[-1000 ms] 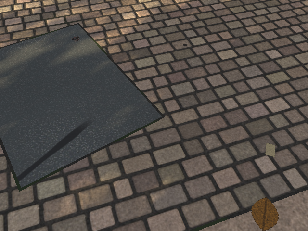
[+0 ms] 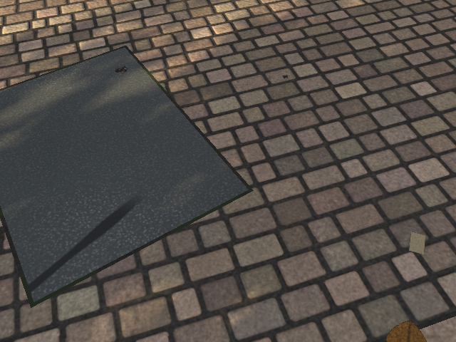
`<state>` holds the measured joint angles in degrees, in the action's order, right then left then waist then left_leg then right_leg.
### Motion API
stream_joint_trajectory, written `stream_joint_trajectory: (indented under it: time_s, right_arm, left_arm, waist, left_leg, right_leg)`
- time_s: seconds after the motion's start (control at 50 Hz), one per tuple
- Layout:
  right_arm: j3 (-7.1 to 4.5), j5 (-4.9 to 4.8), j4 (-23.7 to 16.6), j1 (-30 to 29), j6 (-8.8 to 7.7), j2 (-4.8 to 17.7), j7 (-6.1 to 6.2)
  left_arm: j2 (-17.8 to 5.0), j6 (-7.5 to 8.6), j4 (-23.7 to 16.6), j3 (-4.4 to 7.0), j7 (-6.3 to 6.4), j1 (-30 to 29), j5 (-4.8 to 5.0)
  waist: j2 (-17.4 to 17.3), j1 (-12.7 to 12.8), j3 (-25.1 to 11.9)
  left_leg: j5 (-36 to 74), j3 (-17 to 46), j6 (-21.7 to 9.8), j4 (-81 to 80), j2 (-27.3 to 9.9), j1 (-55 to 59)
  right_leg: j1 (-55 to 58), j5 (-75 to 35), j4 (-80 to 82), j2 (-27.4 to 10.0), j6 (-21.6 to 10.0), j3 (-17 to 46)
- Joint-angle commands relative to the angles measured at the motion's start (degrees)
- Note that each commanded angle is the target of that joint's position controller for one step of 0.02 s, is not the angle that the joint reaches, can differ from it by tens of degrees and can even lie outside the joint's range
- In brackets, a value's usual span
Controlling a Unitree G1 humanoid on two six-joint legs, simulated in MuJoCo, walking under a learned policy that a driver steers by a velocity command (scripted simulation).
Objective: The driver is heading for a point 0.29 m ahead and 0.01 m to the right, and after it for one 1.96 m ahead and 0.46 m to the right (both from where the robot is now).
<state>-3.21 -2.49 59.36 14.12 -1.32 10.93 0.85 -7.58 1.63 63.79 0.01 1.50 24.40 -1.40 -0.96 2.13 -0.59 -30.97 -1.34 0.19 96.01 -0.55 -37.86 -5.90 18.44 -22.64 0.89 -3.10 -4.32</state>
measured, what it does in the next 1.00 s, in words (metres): climbs: left foot 0.13 m higher, then right foot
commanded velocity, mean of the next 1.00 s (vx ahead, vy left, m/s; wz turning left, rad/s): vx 0.02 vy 0.00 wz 0.00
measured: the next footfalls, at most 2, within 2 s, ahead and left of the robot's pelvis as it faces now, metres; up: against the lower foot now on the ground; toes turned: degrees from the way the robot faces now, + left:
left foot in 0.24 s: +0.21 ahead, +0.16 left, +0.13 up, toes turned +8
right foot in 0.80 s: +0.16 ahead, -0.16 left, +0.11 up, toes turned -3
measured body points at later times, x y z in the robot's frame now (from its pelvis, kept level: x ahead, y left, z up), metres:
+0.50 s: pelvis +0.10 +0.05 +0.10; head +0.12 +0.07 +0.55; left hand +0.18 +0.31 -0.05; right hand +0.19 -0.19 -0.03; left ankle +0.17 +0.16 -0.61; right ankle +0.04 -0.08 -0.50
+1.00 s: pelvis +0.11 -0.03 +0.07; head +0.12 -0.05 +0.52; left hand +0.13 +0.19 -0.07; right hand +0.19 -0.29 -0.08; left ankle +0.11 +0.07 -0.54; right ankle +0.11 -0.16 -0.65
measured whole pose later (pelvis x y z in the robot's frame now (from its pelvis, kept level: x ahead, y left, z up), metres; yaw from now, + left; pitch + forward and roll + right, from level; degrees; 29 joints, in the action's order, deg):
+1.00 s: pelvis +0.11 -0.03 +0.07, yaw -1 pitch +0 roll -1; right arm -3.6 -0.6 53.4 10.7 2.4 13.0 4.2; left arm -6.3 -1.6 56.2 1.2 0.3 19.3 -1.3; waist -4.3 -1.8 0.0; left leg -32.7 -0.1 0.8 79.4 1.3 -37.4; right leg -16.1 45.0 -34.5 -1.3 11.7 -2.4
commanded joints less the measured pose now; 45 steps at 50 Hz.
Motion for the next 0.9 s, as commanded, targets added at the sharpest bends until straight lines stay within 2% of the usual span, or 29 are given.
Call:
stream_joint_trajectory:
  time_s: [0.02, 0.06, 0.1, 0.12, 0.14, 0.16, 0.18, 0.2, 0.22, 0.24, 0.26, 0.28, 0.3, 0.32, 0.34, 0.36, 0.38, 0.4, 0.44, 0.48, 0.56, 0.6, 0.62, 0.68, 0.78, 0.82, 0.84, 0.86, 0.9]
  right_arm:
    - [1.16, -0.62, -3.3, -1.2, -0.29, -2.2, -0.63]
    - [1.64, -0.78, -5.4, -3.4, -0.09, -2.0, -0.42]
    - [2.56, -0.5, -9.0, -7.5, -0.18, -3.3, -0.41]
    - [3.28, 0.17, -11.2, -9.9, -0.36, -3.4, -0.55]
    - [3.76, 0.84, -12.8, -12.1, -0.59, -3.7, -0.71]
    - [5.08, 1.57, -15.9, -15.1, -0.77, -6.0, -0.71]
    - [5.71, 1.47, -16.5, -17.5, -0.53, -5.9, -0.64]
    - [5.15, 1.05, -16.0, -18.5, -0.72, -5.3, -0.49]
    - [4.02, 0.99, -13.5, -12.1, -0.71, -3.0, -0.9]
    - [2.5, 1.21, -11.8, -6.2, -0.71, 1.3, -1.23]
    - [1.32, 1.48, -11.2, -2.6, -0.75, 5.2, -1.34]
    - [0.34, 2.68, -10.3, 2.0, 0.28, 7.6, -0.64]
    - [-0.33, 4.16, -9.4, 5.6, 1.48, 9.1, 0.83]
    - [-0.19, 5.65, -8.3, 4.0, 1.09, 9.9, 1.16]
    - [-0.35, 4.56, -9.9, -2.0, 0.07, 9.8, 1.1]
    - [0.27, 3.04, -9.0, -5.5, -1.04, 6.4, 0.83]
    - [1.05, 2.44, -7.4, -6.7, -1.68, 2.2, 0.62]
    - [1.1, 2.2, -6.0, -7.2, -2.0, 0.8, 0.25]
    - [1.08, 2.95, -4.4, -5.9, -2.53, 0.6, 0.26]
    - [1.17, 3.48, -3.5, -3.8, -3.0, 1.2, 0.7]
    - [0.75, 3.14, -4.0, -2.6, -2.9, 4.0, 2.41]
    - [0.4, 2.6, -4.1, -1.5, -2.25, 5.1, 3.41]
    - [0.6, 2.76, -4.5, -1.6, -1.92, 4.7, 4.05]
    - [-0.12, 2.36, -5.4, -1.0, -1.29, 6.9, 5.3]
    - [-1.26, 1.14, -5.9, -2.4, 0.45, 8.5, 5.68]
    - [-0.94, 0.4, -5.2, -3.0, 1.84, 6.8, 5.16]
    - [-0.89, 0.58, -4.0, 1.4, 2.5, 5.2, 4.59]
    - [-1.07, 0.99, -3.3, 3.4, 2.81, 4.6, 3.97]
    - [-0.7, 1.23, -4.2, 2.2, 2.72, 2.6, 2.55]
  left_arm:
    - [-3.2, -0.84, 1.7, -0.91, 0.46, 7.9, -0.61]
    - [-4.8, -1.09, 2.1, -0.86, 1.26, 9.3, -0.36]
    - [-4.7, -1.6, 2.1, -1.03, 2.16, 8.3, 0.01]
    - [-5.1, -2.14, 1.2, -0.85, 2.32, 6.9, 0.17]
    - [-5.0, -2.39, 0.5, -0.86, 2.54, 5.8, 0.0]
    - [-5.6, -2.72, -0.9, -0.68, 2.97, 2.4, 0.07]
    - [-8.3, -3.15, -2.0, 0.38, 2.75, 1.8, 0.31]
    - [-10.3, -2.85, -1.2, 1.17, 2.12, 6.8, 1.02]
    - [-11.4, -2.64, 1.8, 1.38, 0.96, 12.0, 1.37]
    - [-11.3, -1.81, 2.6, 1.45, 0.16, 13.6, 1.25]
    - [-10.1, -0.73, 0.7, 1.46, 0.15, 11.6, 1.15]
    - [-8.7, 0.0, 0.1, 1.41, -0.36, 10.3, 1.11]
    - [-4.8, 0.23, -1.6, 0.66, -1.04, 4.9, 1.16]
    - [-2.4, 0.23, -2.1, 1.04, -1.78, 2.1, 1.97]
    - [-2.2, -0.2, -5.0, 1.63, -1.77, -2.3, 2.68]
    - [-1.9, -1.4, -6.7, 1.95, -0.62, -4.7, 2.38]
    - [-2.1, -2.66, -5.7, 2.42, 0.78, -1.4, 1.67]
    - [-2.8, -3.26, -5.8, 2.91, 1.71, 0.2, 1.83]
    - [-4.8, -3.1, -7.4, 3.44, 1.81, -0.2, 1.81]
    - [-5.5, -2.95, -8.8, 3.67, 1.71, -1.4, 2.0]
    - [-8.6, -3.06, -11.7, 4.45, 1.58, -4.9, 1.69]
    - [-8.6, -2.94, -13.3, 4.2, 1.54, -7.0, 1.33]
    - [-8.9, -3.12, -14.6, 4.15, 1.61, -7.9, 1.18]
    - [-8.4, -3.77, -15.6, 3.7, 1.68, -7.4, 1.39]
    - [-5.7, -4.07, -14.8, 2.17, 0.95, -5.0, 1.52]
    - [-4.1, -4.06, -11.0, 2.07, 0.02, 0.3, 2.23]
    - [-5.0, -3.84, -8.4, 2.56, -0.56, 1.3, 2.06]
    - [-5.7, -3.7, -6.6, 3.04, -1.2, 1.3, 1.65]
    - [-7.2, -3.25, -5.4, 3.53, -2.01, 0.4, 0.83]
  waist:
    - [5.6, 0.2, 5.2]
    - [5.5, 0.4, 6.0]
    - [5.2, -0.4, 7.0]
    - [4.2, -0.9, 6.7]
    - [4.0, -0.9, 6.1]
    - [4.2, -2.8, 5.1]
    - [5.6, -2.0, 4.0]
    - [8.8, -0.6, 2.7]
    - [11.7, -3.7, 0.7]
    - [14.9, -6.3, -3.0]
    - [11.1, -7.5, -9.0]
    - [3.4, -9.2, -16.4]
    - [-9.6, -12.1, -20.2]
    - [-12.0, -9.8, -20.1]
    - [-9.1, -7.8, -12.6]
    - [-5.5, -5.7, -3.0]
    - [-2.2, -3.4, 0.6]
    - [-1.0, -2.2, 2.0]
    - [-2.8, -1.7, 2.0]
    - [-5.2, -1.8, 0.9]
    - [-4.8, -1.5, -0.2]
    - [-5.6, -1.7, -0.5]
    - [-5.7, -1.7, -0.7]
    - [-6.9, -1.8, -1.6]
    - [-6.2, -2.6, -1.5]
    - [-2.1, -1.5, -0.6]
    - [5.4, -4.0, -0.2]
    - [10.0, -5.5, 0.4]
    - [16.4, -6.7, -2.4]
  left_leg:
    - [-1.8, 0.9, -0.3, 11.8, -1.4, -18.8]
    - [-2.5, 2.7, 0.0, 15.2, -2.2, -26.2]
    - [-1.6, 4.8, 0.0, 14.9, -4.3, -31.7]
    - [0.2, 2.4, 0.3, 8.3, -5.1, -31.1]
    - [3.7, 0.3, 0.7, 0.9, -6.3, -27.7]
    - [4.8, 1.7, -0.4, -13.8, -9.3, -19.8]
    - [-2.1, -6.8, -1.0, -26.7, -5.2, -5.1]
    - [-0.7, -8.3, -1.4, -27.5, -2.9, 2.0]
    - [6.5, -12.1, -3.6, -28.1, 0.1, 6.5]
    - [18.8, -6.9, -7.1, -29.6, 0.4, 11.7]
    - [36.7, 4.2, -12.0, -31.6, -4.2, 18.6]
    - [43.1, 15.1, -17.0, -42.1, -9.5, 27.4]
    - [40.0, 32.9, -23.7, -61.7, -18.4, 32.2]
    - [36.8, 42.8, -25.2, -70.6, -22.0, 27.9]
    - [31.1, 37.2, -22.6, -69.0, -21.0, 21.0]
    - [28.4, 26.9, -18.0, -67.5, -18.6, 13.5]
    - [24.1, 19.8, -13.9, -66.8, -16.4, 8.6]
    - [19.2, 15.2, -11.7, -67.4, -14.6, 6.5]
    - [17.5, 11.9, -11.9, -70.9, -13.6, 6.8]
    - [16.9, 13.0, -13.4, -73.9, -14.9, 10.9]
    - [10.8, 10.9, -13.7, -78.2, -14.7, 15.9]
    - [9.4, 9.0, -14.0, -79.0, -14.0, 18.0]
    - [8.9, 10.3, -14.1, -79.0, -15.1, 18.4]
    - [5.7, 12.6, -14.6, -78.7, -17.0, 19.5]
    - [0.7, 10.4, -9.9, -71.4, -15.3, 14.1]
    - [-3.3, 5.7, -7.2, -63.3, -12.2, 7.9]
    - [-2.2, 0.7, -4.9, -57.2, -6.9, 7.6]
    - [1.8, -4.2, -2.7, -50.7, -2.6, 4.9]
    - [2.4, -8.2, -0.8, -32.3, 3.4, -1.8]
  right_leg:
    - [8.8, -44.2, 4.3, -16.2, -9.5, 11.5]
    - [11.3, -43.3, 4.4, -18.5, -9.6, 12.7]
    - [11.0, -42.3, 4.0, -19.7, -8.2, 12.5]
    - [8.8, -39.9, 4.3, -17.7, -7.1, 10.2]
    - [5.7, -39.2, 5.4, -15.9, -6.2, 8.2]
    - [0.9, -39.4, 8.2, -15.7, -4.1, 6.7]
    - [-6.6, -41.8, 12.3, -12.5, -4.7, 2.8]
    - [-6.3, -52.3, 11.5, -14.1, -5.4, 4.7]
    - [-3.0, -70.2, 8.1, -13.7, -5.8, 1.8]
    - [0.0, -89.5, 3.3, -13.3, -4.1, 1.0]
    - [-2.2, -92.3, -4.9, -9.9, 0.0, -0.5]
    - [-3.4, -71.8, -13.0, -5.1, 3.6, 0.3]
    - [-9.2, -21.1, -30.8, 2.8, 6.0, 3.7]
    - [-12.8, 9.0, -52.4, 5.9, 7.4, 12.0]
    - [-20.6, 13.9, -62.2, 6.4, 6.2, 15.1]
    - [-25.7, 15.4, -61.6, 4.5, 4.4, 12.6]
    - [-25.6, 13.7, -61.4, 2.6, 3.3, 10.4]
    - [-24.8, 11.0, -61.3, 1.5, 2.5, 9.1]
    - [-24.5, 4.3, -61.4, 1.3, 0.7, 8.6]
    - [-27.8, 1.6, -63.9, 1.6, -0.3, 10.1]
    - [-32.0, -4.5, -58.6, 1.0, 0.9, 12.0]
    - [-32.5, -6.2, -52.4, -0.2, 3.2, 10.3]
    - [-32.4, -6.3, -50.1, -1.6, 4.3, 11.9]
    - [-32.0, -5.2, -45.9, -4.4, 6.9, 11.3]
    - [-21.4, -3.8, -22.9, -7.4, 6.8, 7.8]
    - [-9.7, -14.3, -6.7, -5.1, 5.1, 1.6]
    - [-5.1, -18.9, -1.9, -1.7, 5.6, -2.7]
    - [-1.0, -20.9, -2.7, -0.2, 5.9, -4.2]
    - [4.2, -33.2, -3.4, -7.1, 2.8, 5.1]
